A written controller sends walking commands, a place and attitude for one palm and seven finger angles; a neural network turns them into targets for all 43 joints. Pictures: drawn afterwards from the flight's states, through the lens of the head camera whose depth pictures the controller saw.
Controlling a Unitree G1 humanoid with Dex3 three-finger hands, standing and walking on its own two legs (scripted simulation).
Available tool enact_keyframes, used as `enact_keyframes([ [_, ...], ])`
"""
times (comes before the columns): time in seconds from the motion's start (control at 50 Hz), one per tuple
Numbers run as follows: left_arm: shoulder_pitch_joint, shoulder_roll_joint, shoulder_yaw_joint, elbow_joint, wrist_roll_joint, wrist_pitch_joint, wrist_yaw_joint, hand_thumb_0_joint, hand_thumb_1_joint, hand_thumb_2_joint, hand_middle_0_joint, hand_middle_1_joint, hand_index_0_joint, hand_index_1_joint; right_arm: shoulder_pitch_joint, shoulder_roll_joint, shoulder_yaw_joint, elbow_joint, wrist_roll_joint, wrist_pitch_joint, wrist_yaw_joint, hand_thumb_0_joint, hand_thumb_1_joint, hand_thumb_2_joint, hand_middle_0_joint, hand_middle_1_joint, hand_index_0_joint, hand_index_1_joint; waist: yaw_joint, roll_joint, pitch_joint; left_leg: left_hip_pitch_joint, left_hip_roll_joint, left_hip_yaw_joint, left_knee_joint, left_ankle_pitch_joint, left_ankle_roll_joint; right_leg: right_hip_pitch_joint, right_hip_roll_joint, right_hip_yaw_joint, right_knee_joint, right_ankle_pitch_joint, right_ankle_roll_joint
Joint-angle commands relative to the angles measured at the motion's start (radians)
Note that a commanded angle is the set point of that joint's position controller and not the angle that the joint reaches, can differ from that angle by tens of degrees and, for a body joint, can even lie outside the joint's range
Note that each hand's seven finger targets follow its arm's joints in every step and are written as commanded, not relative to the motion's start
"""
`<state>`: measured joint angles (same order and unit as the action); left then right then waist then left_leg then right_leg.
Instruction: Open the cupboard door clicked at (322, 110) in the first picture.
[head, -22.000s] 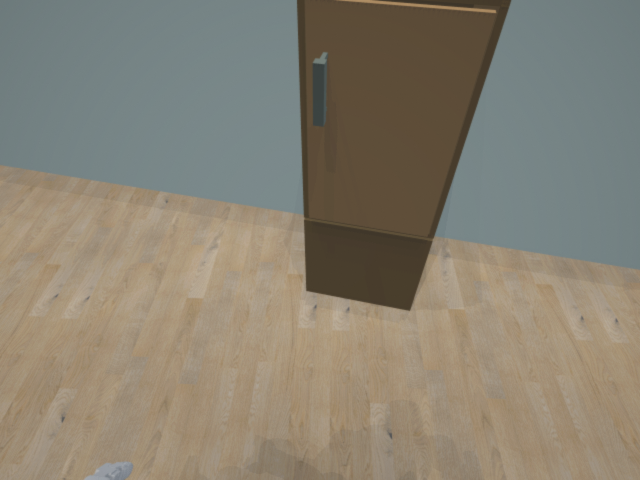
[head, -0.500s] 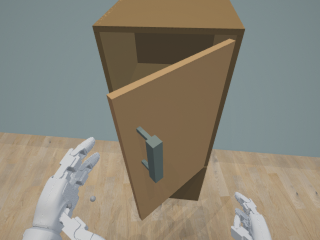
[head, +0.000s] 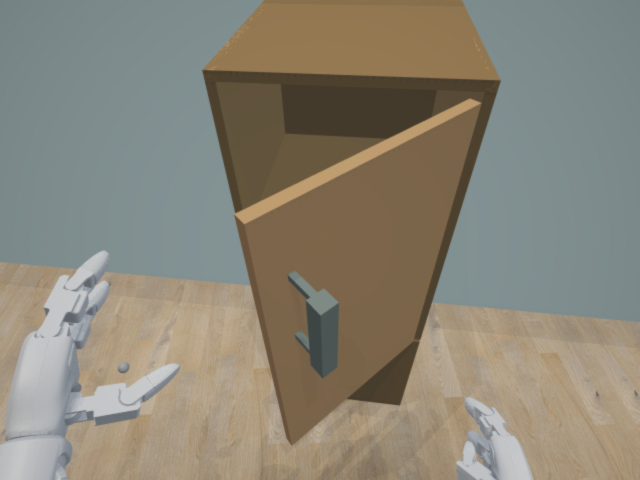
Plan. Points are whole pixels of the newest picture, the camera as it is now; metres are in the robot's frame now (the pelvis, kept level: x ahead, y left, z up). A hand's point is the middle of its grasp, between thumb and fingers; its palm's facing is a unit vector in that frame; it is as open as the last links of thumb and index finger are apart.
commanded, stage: draw the hand back to the body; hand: left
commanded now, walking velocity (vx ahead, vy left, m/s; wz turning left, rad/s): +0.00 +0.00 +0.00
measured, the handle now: (311, 324) +0.28 +0.05 +0.08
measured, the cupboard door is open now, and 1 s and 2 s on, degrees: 47 47 47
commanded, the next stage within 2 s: step back with the hand held close in 0.66 s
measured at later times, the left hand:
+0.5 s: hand (99, 338) +0.19 +0.24 +0.16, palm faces +0.43 -0.82 -0.38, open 7.6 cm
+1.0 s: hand (98, 342) +0.19 +0.24 +0.15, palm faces +0.37 -0.80 -0.47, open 7.4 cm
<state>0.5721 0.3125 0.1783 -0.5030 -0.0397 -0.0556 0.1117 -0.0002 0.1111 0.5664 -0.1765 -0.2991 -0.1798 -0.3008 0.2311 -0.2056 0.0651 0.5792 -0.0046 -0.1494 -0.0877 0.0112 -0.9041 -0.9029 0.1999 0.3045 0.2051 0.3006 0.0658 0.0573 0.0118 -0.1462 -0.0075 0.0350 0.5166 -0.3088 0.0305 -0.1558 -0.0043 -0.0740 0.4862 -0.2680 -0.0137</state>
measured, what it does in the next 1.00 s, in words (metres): stands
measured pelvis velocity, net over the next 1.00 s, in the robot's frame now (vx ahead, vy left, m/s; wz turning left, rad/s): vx -0.02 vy -0.01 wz -0.03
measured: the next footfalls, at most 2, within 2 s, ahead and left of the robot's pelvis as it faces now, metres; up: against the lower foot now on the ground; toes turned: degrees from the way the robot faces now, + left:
right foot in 1.88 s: -0.29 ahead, -0.11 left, +0.00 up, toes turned -6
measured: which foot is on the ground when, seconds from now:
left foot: down 0.00-1.00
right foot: down 0.00-1.00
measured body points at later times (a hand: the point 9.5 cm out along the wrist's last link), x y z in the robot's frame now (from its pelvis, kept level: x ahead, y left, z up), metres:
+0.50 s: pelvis +0.01 -0.01 +0.01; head -0.01 -0.04 +0.46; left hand +0.16 +0.28 +0.18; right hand +0.20 -0.23 -0.08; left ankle -0.01 +0.09 -0.74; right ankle +0.00 -0.11 -0.74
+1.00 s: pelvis -0.02 -0.01 +0.01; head +0.00 -0.03 +0.46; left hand +0.17 +0.28 +0.18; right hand +0.16 -0.25 -0.08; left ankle -0.01 +0.09 -0.74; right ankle +0.00 -0.11 -0.74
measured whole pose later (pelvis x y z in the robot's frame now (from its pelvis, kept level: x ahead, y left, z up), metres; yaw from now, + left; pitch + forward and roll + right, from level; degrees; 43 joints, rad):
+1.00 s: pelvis -0.02 -0.01 +0.01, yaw -1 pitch -1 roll -1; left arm 0.50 0.36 0.37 -0.40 -0.05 -0.14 0.11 0.02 0.89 0.90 -0.20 -0.30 -0.21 -0.30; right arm 0.16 -0.24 0.00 0.59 0.01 -0.04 -0.06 0.01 -0.91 -0.90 0.20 0.30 0.21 0.30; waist 0.02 0.06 0.05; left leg -0.19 0.02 0.05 0.45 -0.24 0.02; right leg -0.19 0.03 -0.06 0.39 -0.18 -0.03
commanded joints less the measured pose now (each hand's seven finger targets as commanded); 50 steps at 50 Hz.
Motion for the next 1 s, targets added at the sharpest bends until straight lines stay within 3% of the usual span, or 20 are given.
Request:
enact_keyframes([
  [0.0, -0.059, 0.134, 0.139, -0.198, -0.001, -0.074, 0.024, 0.000, 0.445, 0.705, -0.184, -0.300, -0.184, -0.300, -0.148, -0.112, -0.056, -0.151, 0.001, -0.050, -0.004, 0.000, -0.900, -0.900, 0.200, 0.300, 0.200, 0.300, 0.003, -0.006, -0.057, -0.007, 0.040, -0.060, -0.131, 0.271, -0.020, 0.067, -0.004, 0.038, -0.091, 0.180, -0.016],
  [0.12, -0.111, 0.172, 0.210, -0.156, -0.010, -0.077, 0.027, 0.000, 0.655, 0.795, -0.191, -0.300, -0.191, -0.300, -0.160, -0.115, -0.067, -0.131, 0.003, -0.027, -0.002, 0.000, -0.900, -0.900, 0.200, 0.300, 0.200, 0.300, 0.006, -0.025, -0.044, 0.015, 0.038, -0.046, -0.148, 0.277, -0.015, 0.082, -0.003, 0.049, -0.122, 0.203, -0.014],
  [0.22, -0.172, 0.204, 0.261, -0.141, -0.016, -0.086, 0.032, 0.000, 0.830, 0.870, -0.198, -0.300, -0.198, -0.300, -0.168, -0.114, -0.070, -0.114, 0.004, -0.015, -0.002, 0.000, -0.900, -0.900, 0.200, 0.300, 0.200, 0.300, 0.005, 0.039, -0.044, 0.037, 0.032, -0.036, -0.153, 0.295, -0.014, 0.093, -0.006, 0.059, -0.143, 0.225, -0.016],
  [0.26, -0.189, 0.219, 0.286, -0.126, -0.021, -0.089, 0.036, 0.000, 0.900, 0.900, -0.200, -0.300, -0.200, -0.300, -0.169, -0.115, -0.072, -0.106, 0.003, -0.015, -0.002, 0.000, -0.900, -0.900, 0.200, 0.300, 0.200, 0.300, 0.008, 0.025, -0.055, 0.044, 0.031, -0.037, -0.156, 0.304, -0.014, 0.103, -0.006, 0.055, -0.145, 0.234, -0.015],
  [0.34, -0.160, 0.165, 0.229, -0.100, -0.023, -0.086, 0.021, 0.000, 0.900, 0.900, -0.200, -0.300, -0.200, -0.300, -0.175, -0.122, -0.080, -0.109, 0.005, -0.009, 0.007, 0.000, -0.900, -0.900, 0.200, 0.300, 0.200, 0.300, 0.004, -0.003, -0.048, 0.060, 0.033, -0.030, -0.158, 0.330, -0.006, 0.102, -0.007, 0.057, -0.153, 0.257, -0.008],
  [0.42, -0.152, 0.182, 0.241, -0.083, -0.025, -0.084, 0.020, 0.000, 0.900, 0.900, -0.200, -0.300, -0.200, -0.300, -0.180, -0.123, -0.084, -0.107, 0.004, 0.001, 0.007, 0.000, -0.900, -0.900, 0.200, 0.300, 0.200, 0.300, 0.006, -0.043, -0.045, 0.058, 0.031, -0.025, -0.160, 0.303, 0.001, 0.104, -0.008, 0.062, -0.166, 0.251, -0.004],
  [0.46, -0.177, 0.196, 0.252, -0.105, -0.023, -0.091, 0.021, 0.000, 0.900, 0.900, -0.200, -0.300, -0.200, -0.300, -0.184, -0.121, -0.084, -0.108, 0.003, 0.001, 0.006, 0.000, -0.900, -0.900, 0.200, 0.300, 0.200, 0.300, 0.007, -0.043, -0.055, 0.064, 0.027, -0.024, -0.157, 0.286, 0.003, 0.103, -0.007, 0.067, -0.174, 0.237, -0.005],
  [0.48, -0.186, 0.214, 0.264, -0.118, -0.019, -0.093, 0.024, 0.000, 0.900, 0.900, -0.200, -0.300, -0.200, -0.300, -0.186, -0.123, -0.085, -0.107, 0.004, 0.000, 0.003, 0.000, -0.900, -0.900, 0.200, 0.300, 0.200, 0.300, 0.009, 0.003, -0.061, 0.065, 0.028, -0.025, -0.160, 0.289, 0.000, 0.111, -0.010, 0.068, -0.172, 0.235, -0.010],
  [0.56, -0.182, 0.209, 0.265, -0.128, -0.020, -0.098, 0.026, 0.000, 0.900, 0.900, -0.200, -0.300, -0.200, -0.300, -0.185, -0.111, -0.081, -0.103, 0.003, -0.010, 0.003, 0.000, -0.900, -0.900, 0.200, 0.300, 0.200, 0.300, 0.008, 0.039, -0.061, 0.074, 0.024, -0.019, -0.155, 0.292, -0.002, 0.104, -0.011, 0.076, -0.179, 0.246, -0.009],
  [0.64, -0.178, 0.196, 0.254, -0.109, -0.021, -0.100, 0.025, 0.000, 0.900, 0.900, -0.200, -0.300, -0.200, -0.300, -0.185, -0.113, -0.081, -0.100, 0.004, -0.011, 0.005, 0.000, -0.900, -0.900, 0.200, 0.300, 0.200, 0.300, 0.005, -0.013, -0.035, 0.065, 0.027, -0.027, -0.167, 0.266, -0.002, 0.095, -0.005, 0.070, -0.188, 0.208, -0.007],
  [0.74, -0.176, 0.185, 0.245, -0.089, -0.022, -0.102, 0.020, 0.000, 0.900, 0.900, -0.200, -0.300, -0.200, -0.300, -0.188, -0.114, -0.084, -0.097, 0.006, -0.012, 0.008, 0.000, -0.900, -0.900, 0.200, 0.300, 0.200, 0.300, 0.004, -0.012, -0.017, 0.067, 0.029, -0.022, -0.170, 0.242, 0.000, 0.079, -0.005, 0.071, -0.196, 0.183, -0.006],
  [0.76, -0.269, 0.233, 0.284, -0.090, -0.022, -0.105, 0.027, 0.000, 0.900, 0.900, -0.200, -0.300, -0.200, -0.300, -0.188, -0.120, -0.083, -0.087, 0.008, -0.010, 0.005, 0.000, -0.900, -0.900, 0.200, 0.300, 0.200, 0.300, -0.002, -0.016, -0.023, 0.063, 0.027, -0.027, -0.171, 0.231, 0.000, 0.080, -0.005, 0.075, -0.201, 0.169, -0.007],
  [0.78, -0.407, 0.379, 0.427, -0.104, -0.013, -0.149, 0.037, 0.000, 0.900, 0.900, -0.200, -0.300, -0.200, -0.300, -0.149, -0.125, -0.069, -0.132, 0.029, 0.010, 0.008, 0.000, -0.900, -0.900, 0.200, 0.300, 0.200, 0.300, -0.041, 0.035, 0.104, -0.027, 0.040, -0.058, -0.160, 0.122, 0.010, -0.038, -0.054, 0.164, -0.250, 0.148, -0.008],
  [0.8, -0.287, 0.294, 0.365, -0.040, -0.013, -0.156, 0.023, 0.000, 0.900, 0.900, -0.200, -0.300, -0.200, -0.300, -0.152, -0.121, -0.085, -0.109, 0.020, 0.019, 0.008, 0.000, -0.900, -0.900, 0.200, 0.300, 0.200, 0.300, -0.041, -0.071, 0.043, -0.015, 0.044, -0.070, -0.123, 0.123, 0.015, -0.042, -0.075, 0.175, -0.259, 0.147, -0.007],
  [0.82, -0.184, 0.249, 0.330, 0.003, -0.014, -0.144, 0.014, 0.000, 0.900, 0.900, -0.200, -0.300, -0.200, -0.300, -0.159, -0.124, -0.092, -0.113, 0.017, 0.030, 0.011, 0.000, -0.900, -0.900, 0.200, 0.300, 0.200, 0.300, -0.042, -0.118, 0.025, 0.015, 0.041, -0.059, -0.096, 0.155, 0.020, -0.058, -0.085, 0.188, -0.266, 0.179, -0.005],
  [0.84, -0.154, 0.219, 0.297, -0.007, -0.011, -0.140, 0.007, 0.000, 0.900, 0.900, -0.200, -0.300, -0.200, -0.300, -0.154, -0.132, -0.094, -0.124, 0.016, 0.042, 0.016, 0.000, -0.900, -0.900, 0.200, 0.300, 0.200, 0.300, -0.046, -0.123, -0.002, 0.021, 0.042, -0.052, -0.082, 0.186, 0.017, -0.049, -0.094, 0.176, -0.249, 0.225, -0.005],
  [0.88, -0.120, 0.205, 0.276, -0.060, -0.009, -0.147, 0.004, 0.000, 0.900, 0.900, -0.200, -0.300, -0.200, -0.300, -0.161, -0.139, -0.100, -0.134, 0.014, 0.053, 0.017, 0.000, -0.900, -0.900, 0.200, 0.300, 0.200, 0.300, -0.049, -0.043, -0.068, 0.020, 0.051, -0.045, -0.076, 0.244, 0.013, -0.017, -0.109, 0.157, -0.198, 0.323, -0.006],
  [0.96, -0.056, 0.248, 0.309, -0.163, -0.006, -0.143, 0.020, 0.000, 0.900, 0.900, -0.200, -0.300, -0.200, -0.300, -0.150, -0.145, -0.113, -0.162, 0.018, 0.074, 0.016, 0.000, -0.900, -0.900, 0.200, 0.300, 0.200, 0.300, -0.051, -0.048, -0.181, -0.002, 0.076, -0.048, -0.067, 0.342, 0.006, 0.035, -0.104, 0.147, -0.110, 0.442, 0.000],
  [0.98, -0.052, 0.275, 0.334, -0.186, -0.006, -0.145, 0.027, 0.000, 0.900, 0.900, -0.200, -0.300, -0.200, -0.300, -0.155, -0.147, -0.114, -0.163, 0.016, 0.077, 0.010, 0.000, -0.900, -0.900, 0.200, 0.300, 0.200, 0.300, -0.049, -0.019, -0.195, -0.016, 0.079, -0.058, -0.069, 0.369, 0.005, 0.054, -0.107, 0.143, -0.086, 0.467, -0.004],
])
